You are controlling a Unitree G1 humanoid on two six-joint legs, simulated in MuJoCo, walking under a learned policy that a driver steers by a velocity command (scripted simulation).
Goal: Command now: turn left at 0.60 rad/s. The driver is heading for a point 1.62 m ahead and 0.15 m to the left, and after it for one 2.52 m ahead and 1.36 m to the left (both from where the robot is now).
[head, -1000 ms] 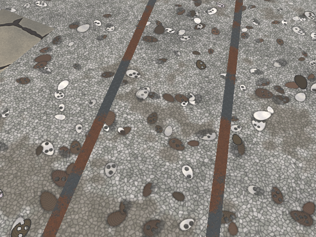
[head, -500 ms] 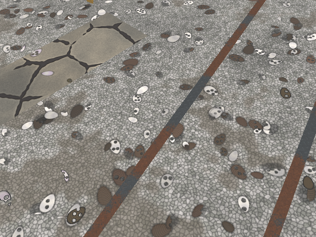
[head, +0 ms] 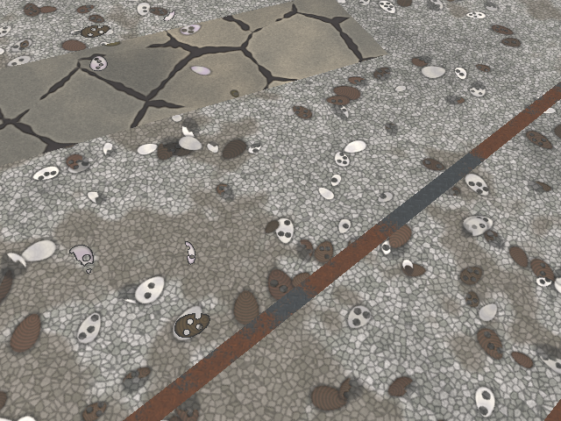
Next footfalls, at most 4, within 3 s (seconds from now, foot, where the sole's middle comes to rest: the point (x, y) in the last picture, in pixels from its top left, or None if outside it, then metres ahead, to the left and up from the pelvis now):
0.20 right None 0.07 -0.13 -0.78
0.58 left None -0.01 0.12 -0.78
0.90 right None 0.06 -0.12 -0.78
2.26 right None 0.42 0.01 -0.78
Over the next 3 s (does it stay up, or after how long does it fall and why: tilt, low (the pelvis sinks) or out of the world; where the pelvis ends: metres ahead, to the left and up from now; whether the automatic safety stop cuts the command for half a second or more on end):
stays up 0.60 0.23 0.00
